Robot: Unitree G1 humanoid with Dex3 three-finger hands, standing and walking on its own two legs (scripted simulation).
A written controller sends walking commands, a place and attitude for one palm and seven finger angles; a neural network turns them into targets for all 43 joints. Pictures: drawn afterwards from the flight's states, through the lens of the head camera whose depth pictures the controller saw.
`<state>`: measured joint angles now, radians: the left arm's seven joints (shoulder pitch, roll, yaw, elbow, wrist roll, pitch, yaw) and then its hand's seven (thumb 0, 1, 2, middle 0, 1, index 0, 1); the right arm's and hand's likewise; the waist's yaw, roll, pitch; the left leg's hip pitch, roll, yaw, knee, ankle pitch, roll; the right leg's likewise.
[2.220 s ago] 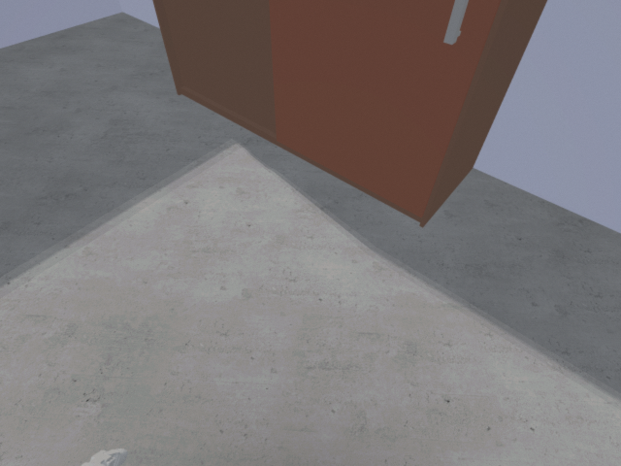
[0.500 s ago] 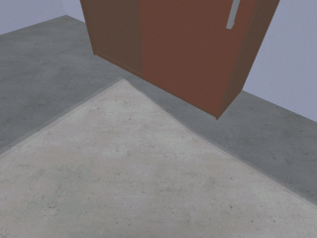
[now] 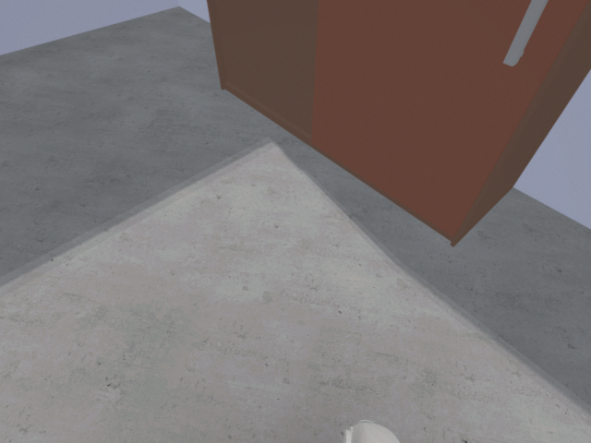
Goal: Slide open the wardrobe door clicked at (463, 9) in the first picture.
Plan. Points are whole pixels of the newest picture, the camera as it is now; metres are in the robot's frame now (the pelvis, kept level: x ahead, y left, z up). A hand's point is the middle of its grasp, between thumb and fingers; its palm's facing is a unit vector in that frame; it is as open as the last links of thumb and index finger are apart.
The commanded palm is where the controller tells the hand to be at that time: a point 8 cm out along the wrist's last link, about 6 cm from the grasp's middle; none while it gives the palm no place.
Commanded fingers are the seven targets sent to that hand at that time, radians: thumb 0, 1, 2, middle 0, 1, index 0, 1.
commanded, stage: walk to a spot facing it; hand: right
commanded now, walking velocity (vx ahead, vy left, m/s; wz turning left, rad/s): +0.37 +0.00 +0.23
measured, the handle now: (531, 23) +1.04 -0.57 +0.12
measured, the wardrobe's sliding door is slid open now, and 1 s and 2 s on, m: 0.00 0.00 0.00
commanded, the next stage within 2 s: turn to face it in 1.26 s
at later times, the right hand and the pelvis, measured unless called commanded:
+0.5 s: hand (431, 349) +0.31 -0.23 -0.16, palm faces -0.12 +0.98 -0.18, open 7.3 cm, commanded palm none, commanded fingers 0.00 -0.90 -0.90 0.20 0.30 0.20 0.30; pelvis +0.20 -0.06 +0.01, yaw +10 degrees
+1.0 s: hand (370, 262) +0.50 -0.15 -0.17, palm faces -0.21 +0.95 -0.21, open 7.1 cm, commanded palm none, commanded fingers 0.00 -0.90 -0.90 0.20 0.30 0.20 0.30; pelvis +0.41 +0.03 +0.00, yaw +15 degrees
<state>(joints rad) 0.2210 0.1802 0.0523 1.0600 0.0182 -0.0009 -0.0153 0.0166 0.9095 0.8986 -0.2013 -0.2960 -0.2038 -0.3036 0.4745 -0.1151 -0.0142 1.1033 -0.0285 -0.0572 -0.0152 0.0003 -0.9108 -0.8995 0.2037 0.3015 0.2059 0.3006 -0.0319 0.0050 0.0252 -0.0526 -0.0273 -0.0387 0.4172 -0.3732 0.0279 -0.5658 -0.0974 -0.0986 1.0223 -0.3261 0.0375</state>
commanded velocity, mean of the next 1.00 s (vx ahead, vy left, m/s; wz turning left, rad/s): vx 0.37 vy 0.00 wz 0.19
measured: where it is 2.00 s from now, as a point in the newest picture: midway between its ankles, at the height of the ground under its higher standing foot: (284, 305)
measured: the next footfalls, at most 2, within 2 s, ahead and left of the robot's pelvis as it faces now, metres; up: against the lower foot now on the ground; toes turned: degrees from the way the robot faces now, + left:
right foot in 0.14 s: +0.22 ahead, -0.14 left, +0.00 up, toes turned -6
left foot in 0.72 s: +0.39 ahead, +0.13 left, +0.00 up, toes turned +23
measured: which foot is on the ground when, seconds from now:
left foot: down 0.00-0.16, up 0.18-0.70, down 0.72-1.00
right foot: up 0.00-0.12, down 0.14-0.74, up 0.76-1.00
